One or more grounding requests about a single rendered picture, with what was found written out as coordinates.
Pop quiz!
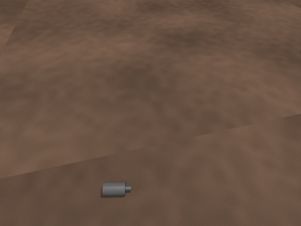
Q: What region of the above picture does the bottle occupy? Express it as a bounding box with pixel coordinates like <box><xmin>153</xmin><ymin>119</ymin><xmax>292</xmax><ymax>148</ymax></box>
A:
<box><xmin>103</xmin><ymin>181</ymin><xmax>132</xmax><ymax>196</ymax></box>

